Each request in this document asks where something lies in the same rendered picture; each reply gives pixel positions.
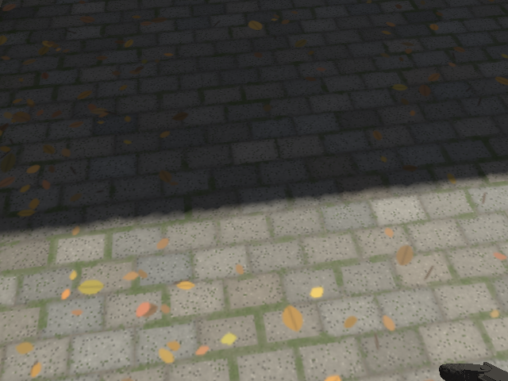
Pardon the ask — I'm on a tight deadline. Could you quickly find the right robot hand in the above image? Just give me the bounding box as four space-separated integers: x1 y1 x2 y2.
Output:
439 362 508 381

